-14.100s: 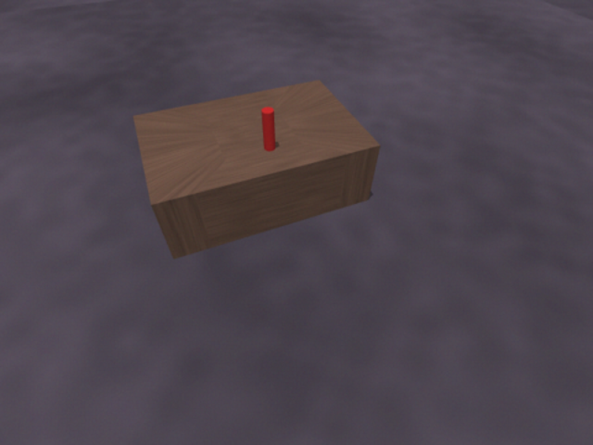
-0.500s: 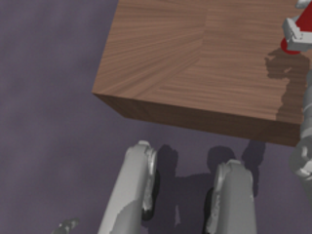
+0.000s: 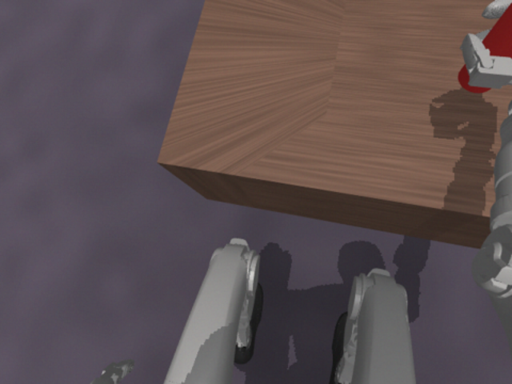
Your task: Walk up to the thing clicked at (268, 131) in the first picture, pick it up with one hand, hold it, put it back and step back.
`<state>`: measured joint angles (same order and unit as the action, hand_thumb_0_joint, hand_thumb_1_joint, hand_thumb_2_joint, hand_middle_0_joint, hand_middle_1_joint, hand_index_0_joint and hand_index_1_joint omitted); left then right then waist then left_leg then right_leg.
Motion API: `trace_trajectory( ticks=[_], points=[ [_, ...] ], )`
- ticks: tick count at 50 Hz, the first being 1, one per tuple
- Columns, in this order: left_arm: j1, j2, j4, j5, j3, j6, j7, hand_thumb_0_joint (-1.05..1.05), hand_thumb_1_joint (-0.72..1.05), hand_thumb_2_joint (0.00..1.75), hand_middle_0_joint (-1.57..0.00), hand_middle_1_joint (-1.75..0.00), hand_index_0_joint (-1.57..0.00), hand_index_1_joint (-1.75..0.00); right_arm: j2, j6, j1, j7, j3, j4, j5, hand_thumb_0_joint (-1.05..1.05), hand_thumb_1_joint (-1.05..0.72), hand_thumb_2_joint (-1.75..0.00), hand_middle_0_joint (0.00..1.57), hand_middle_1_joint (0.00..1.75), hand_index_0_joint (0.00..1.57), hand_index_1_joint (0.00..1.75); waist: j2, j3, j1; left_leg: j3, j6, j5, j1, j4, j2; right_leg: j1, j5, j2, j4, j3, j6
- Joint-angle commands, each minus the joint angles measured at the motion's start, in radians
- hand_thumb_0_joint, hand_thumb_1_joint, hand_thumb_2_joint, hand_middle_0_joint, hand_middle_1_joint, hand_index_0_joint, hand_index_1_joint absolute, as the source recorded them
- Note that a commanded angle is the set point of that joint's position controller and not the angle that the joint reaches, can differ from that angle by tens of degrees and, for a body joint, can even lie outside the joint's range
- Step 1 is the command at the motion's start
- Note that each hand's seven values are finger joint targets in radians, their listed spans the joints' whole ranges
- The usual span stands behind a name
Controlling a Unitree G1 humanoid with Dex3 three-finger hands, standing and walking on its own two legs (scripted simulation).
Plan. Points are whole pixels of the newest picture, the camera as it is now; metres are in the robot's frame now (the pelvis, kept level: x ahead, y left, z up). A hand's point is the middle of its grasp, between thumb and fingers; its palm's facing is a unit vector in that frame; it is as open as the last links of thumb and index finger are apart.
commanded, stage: settle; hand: right
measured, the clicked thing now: out of the picture +0.58 -0.20 +0.06
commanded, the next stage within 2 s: lift in 0.18 s
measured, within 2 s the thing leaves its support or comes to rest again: neither
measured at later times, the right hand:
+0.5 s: hand (501, 43) +0.57 -0.19 +0.05, palm faces +0.13 +0.99 -0.02, open 6.4 cm
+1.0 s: hand out of the picture +0.50 -0.19 +0.15, palm faces +0.15 +0.99 -0.02, open 6.4 cm
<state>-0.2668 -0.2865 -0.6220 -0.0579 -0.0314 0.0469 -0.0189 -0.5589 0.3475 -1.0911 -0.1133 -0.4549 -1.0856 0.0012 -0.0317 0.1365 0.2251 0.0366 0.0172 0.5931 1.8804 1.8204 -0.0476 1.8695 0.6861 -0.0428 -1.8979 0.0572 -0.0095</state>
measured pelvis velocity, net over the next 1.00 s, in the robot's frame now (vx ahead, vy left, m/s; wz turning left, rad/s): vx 0.02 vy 0.00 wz -0.02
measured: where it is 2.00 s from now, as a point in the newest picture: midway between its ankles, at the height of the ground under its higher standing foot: (292, 353)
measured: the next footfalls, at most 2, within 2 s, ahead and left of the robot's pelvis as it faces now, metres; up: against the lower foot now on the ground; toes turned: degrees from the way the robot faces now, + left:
none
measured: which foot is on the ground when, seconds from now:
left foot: down 0.00-1.00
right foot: down 0.00-1.00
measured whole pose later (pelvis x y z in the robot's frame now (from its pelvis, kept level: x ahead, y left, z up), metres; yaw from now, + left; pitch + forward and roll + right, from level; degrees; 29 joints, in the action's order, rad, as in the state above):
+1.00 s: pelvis +0.02 +0.00 +0.11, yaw -1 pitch +28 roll +3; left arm -0.24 -0.25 -0.64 -0.03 0.02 0.00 0.01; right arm -0.32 0.33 -0.67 -0.04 -0.34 -0.76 0.08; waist -0.02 0.16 0.12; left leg 0.04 0.01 0.54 1.41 1.45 -0.04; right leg 1.40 0.62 -0.05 -1.52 0.04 -0.01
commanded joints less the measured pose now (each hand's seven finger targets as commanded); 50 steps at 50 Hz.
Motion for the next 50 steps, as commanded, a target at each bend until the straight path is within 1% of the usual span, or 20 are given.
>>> trace_trajectory(
  ticks=[1,5,7,11,13,14,16,17,19,24,26,30,33,34,36,41,44,47,49,50],
  points=[
    [-0.227,-0.207,0.013,-0.001,0.081,-0.007,0.016,0.0,0.89,0.9,-0.2,-0.29,-0.19,-0.3,-0.25,0.094,-0.475,0.008,-0.013,0.267,0.019,0.0,-0.54,-1.4,1.35,1.48,1.38,1.48,-0.206,0.76,0.007,0.001,-0.051,-0.278,-0.49,-0.2,0.03,-0.466,-0.305,0.018,0.22,-0.018,0.034],
    [-0.219,-0.208,0.014,0.0,0.086,-0.011,0.017,0.0,0.88,0.91,-0.2,-0.29,-0.19,-0.3,-0.232,0.09,-0.438,0.014,-0.019,0.237,0.023,0.0,-0.56,-1.39,1.36,1.48,1.38,1.48,-0.183,0.726,0.007,0.003,-0.051,-0.276,-0.497,-0.207,0.031,-0.442,-0.296,0.018,0.233,-0.015,0.034],
    [-0.223,-0.204,0.017,-0.001,0.083,-0.008,0.017,0.0,0.88,0.9,-0.2,-0.29,-0.19,-0.3,-0.24,0.096,-0.471,0.017,-0.009,0.282,0.014,0.0,-0.57,-1.4,1.36,1.49,1.39,1.49,-0.206,0.754,0.006,0.007,-0.054,-0.272,-0.474,-0.205,0.033,-0.492,-0.318,0.016,0.243,-0.009,0.029],
    [-0.216,-0.209,0.013,-0.003,0.085,-0.008,0.014,0.0,0.89,0.9,-0.2,-0.3,-0.19,-0.3,-0.216,0.094,-0.443,0.013,-0.004,0.256,0.019,0.0,-0.58,-1.4,1.36,1.49,1.38,1.49,-0.22,0.699,0.007,0.016,-0.057,-0.263,-0.43,-0.205,0.034,-0.516,-0.332,0.015,0.257,0.001,0.025],
    [-0.218,-0.211,0.019,-0.002,0.09,-0.009,0.014,0.0,0.89,0.9,-0.2,-0.3,-0.19,-0.3,-0.223,0.097,-0.436,0.008,-0.012,0.258,0.02,0.0,-0.56,-1.4,1.36,1.48,1.38,1.48,-0.193,0.733,0.011,0.014,-0.055,-0.26,-0.461,-0.213,0.034,-0.514,-0.317,0.015,0.255,-0.001,0.029],
    [-0.209,-0.21,0.026,-0.001,0.091,-0.009,0.015,0.0,0.88,0.91,-0.19,-0.29,-0.19,-0.3,-0.236,0.096,-0.435,0.011,-0.014,0.27,0.021,0.0,-0.58,-1.41,1.36,1.49,1.39,1.49,-0.191,0.741,-0.002,0.007,-0.054,-0.259,-0.491,-0.22,0.034,-0.495,-0.3,0.016,0.255,-0.007,0.032],
    [-0.201,-0.209,0.022,0.0,0.09,-0.012,0.018,0.0,0.88,0.91,-0.2,-0.3,-0.2,-0.3,-0.211,0.098,-0.44,0.007,-0.002,0.27,0.03,0.0,-0.54,-1.34,1.41,1.46,1.42,1.46,-0.196,0.722,0.002,0.011,-0.054,-0.221,-0.469,-0.227,0.034,-0.495,-0.262,0.018,0.272,-0.004,0.032],
    [-0.208,-0.21,0.02,0.002,0.091,-0.015,0.018,0.0,0.89,0.9,-0.2,-0.3,-0.2,-0.3,-0.194,0.095,-0.424,0.007,0.0,0.258,0.032,0.0,-0.53,-1.32,1.39,1.44,1.4,1.44,-0.19,0.709,0.007,0.014,-0.054,-0.225,-0.459,-0.23,0.033,-0.506,-0.27,0.017,0.277,-0.001,0.031],
    [-0.21,-0.212,0.022,0.001,0.093,-0.016,0.018,0.0,0.88,0.91,-0.2,-0.3,-0.2,-0.3,-0.225,0.099,-0.427,0.015,-0.015,0.296,0.03,0.0,-0.52,-1.32,1.39,1.43,1.4,1.43,-0.205,0.748,-0.009,0.013,-0.055,-0.24,-0.479,-0.231,0.033,-0.535,-0.296,0.018,0.281,-0.001,0.029],
    [-0.202,-0.203,0.03,0.004,0.099,-0.018,0.022,0.0,0.88,0.9,-0.2,-0.3,-0.2,-0.3,-0.196,0.093,-0.405,0.022,0.004,0.356,0.035,0.0,-0.53,-1.34,1.4,1.46,1.41,1.46,-0.2,0.78,-0.019,0.004,-0.054,-0.254,-0.549,-0.271,0.034,-0.566,-0.295,0.019,0.31,-0.012,0.032],
    [-0.199,-0.207,0.028,0.009,0.106,-0.023,0.025,0.0,0.89,0.9,-0.2,-0.3,-0.2,-0.3,-0.16,0.086,-0.356,0.026,0.008,0.347,0.043,0.0,-0.53,-1.33,1.4,1.45,1.41,1.45,-0.179,0.768,-0.021,0.012,-0.053,-0.254,-0.546,-0.277,0.035,-0.592,-0.305,0.017,0.324,-0.005,0.029],
    [-0.192,-0.2,0.032,0.011,0.113,-0.025,0.028,0.0,0.89,0.9,-0.2,-0.3,-0.2,-0.3,-0.175,0.085,-0.322,0.039,-0.001,0.42,0.047,0.0,-0.53,-1.32,1.4,1.44,1.41,1.44,-0.168,0.788,-0.044,0.002,-0.052,-0.294,-0.628,-0.315,0.036,-0.622,-0.341,0.016,0.347,-0.015,0.032],
    [-0.179,-0.182,0.038,0.016,0.113,-0.032,0.031,0.0,0.89,0.9,-0.2,-0.3,-0.2,-0.3,-0.124,0.08,-0.292,0.044,0.019,0.456,0.06,0.0,-0.53,-1.33,1.4,1.45,1.41,1.45,-0.136,0.779,-0.047,-0.001,-0.049,-0.286,-0.678,-0.355,0.038,-0.628,-0.312,0.018,0.381,-0.021,0.035],
    [-0.166,-0.179,0.032,0.019,0.114,-0.035,0.033,0.0,0.88,0.91,-0.2,-0.29,-0.2,-0.3,-0.086,0.075,-0.241,0.044,0.034,0.432,0.065,0.0,-0.53,-1.32,1.4,1.44,1.4,1.44,-0.137,0.735,-0.047,0.006,-0.051,-0.277,-0.662,-0.361,0.038,-0.641,-0.311,0.019,0.4,-0.016,0.032],
    [-0.158,-0.174,0.035,0.022,0.116,-0.04,0.036,0.0,0.88,0.91,-0.2,-0.29,-0.2,-0.3,-0.103,0.077,-0.217,0.057,0.021,0.477,0.066,0.0,-0.54,-1.32,1.4,1.44,1.41,1.44,-0.117,0.73,-0.066,0.001,-0.049,-0.262,-0.703,-0.396,0.04,-0.65,-0.286,0.02,0.427,-0.021,0.034],
    [-0.14,-0.155,0.036,0.027,0.118,-0.051,0.041,0.0,0.87,0.91,-0.2,-0.29,-0.19,-0.3,-0.026,0.074,-0.086,0.069,0.052,0.503,0.082,0.0,-0.51,-1.32,1.41,1.45,1.42,1.45,-0.082,0.679,-0.08,0.001,-0.047,-0.31,-0.792,-0.459,0.042,-0.707,-0.329,0.021,0.491,-0.022,0.033],
    [-0.122,-0.149,0.036,0.031,0.117,-0.058,0.044,0.0,0.87,0.91,-0.2,-0.29,-0.19,-0.3,-0.004,0.076,-0.054,0.077,0.077,0.558,0.085,0.0,-0.53,-1.33,1.42,1.46,1.43,1.46,-0.127,0.657,-0.094,0.007,-0.054,-0.312,-0.784,-0.494,0.046,-0.816,-0.362,0.019,0.547,-0.013,0.024],
    [-0.116,-0.141,0.035,0.032,0.124,-0.067,0.046,0.0,0.86,0.92,-0.2,-0.29,-0.19,-0.3,0.045,0.076,0.032,0.077,0.103,0.571,0.095,0.0,-0.5,-1.31,1.4,1.44,1.41,1.44,-0.074,0.622,-0.094,0.002,-0.048,-0.348,-0.863,-0.543,0.047,-0.829,-0.38,0.018,0.58,-0.02,0.028],
    [-0.106,-0.141,0.044,0.037,0.121,-0.074,0.049,0.0,0.86,0.92,-0.2,-0.29,-0.19,-0.3,0.027,0.081,0.027,0.084,0.099,0.663,0.102,0.0,-0.51,-1.34,1.42,1.47,1.43,1.47,-0.099,0.626,-0.119,0.001,-0.05,-0.339,-0.907,-0.577,0.046,-0.886,-0.377,0.021,0.627,-0.022,0.023],
    [-0.096,-0.136,0.041,0.041,0.119,-0.076,0.051,0.0,0.86,0.91,-0.2,-0.29,-0.19,-0.3,0.031,0.078,0.058,0.087,0.107,0.644,0.101,0.0,-0.51,-1.34,1.42,1.47,1.43,1.47,-0.093,0.608,-0.117,0.001,-0.049,-0.322,-0.921,-0.599,0.047,-0.897,-0.354,0.021,0.645,-0.023,0.024]
  ],
)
